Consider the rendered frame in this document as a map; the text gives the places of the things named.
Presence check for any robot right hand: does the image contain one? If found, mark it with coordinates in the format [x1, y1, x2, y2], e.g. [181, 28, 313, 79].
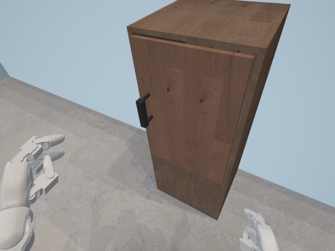
[239, 209, 280, 251]

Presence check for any robot left hand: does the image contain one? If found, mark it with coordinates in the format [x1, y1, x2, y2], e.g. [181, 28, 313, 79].
[0, 134, 65, 211]

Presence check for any handle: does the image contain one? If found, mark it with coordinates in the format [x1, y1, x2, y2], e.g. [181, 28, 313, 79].
[136, 93, 153, 128]

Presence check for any cupboard door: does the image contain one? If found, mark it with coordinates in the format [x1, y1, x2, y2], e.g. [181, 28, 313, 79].
[130, 35, 255, 185]

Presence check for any robot left forearm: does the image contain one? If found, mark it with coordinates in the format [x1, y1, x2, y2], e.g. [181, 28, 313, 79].
[0, 207, 35, 251]

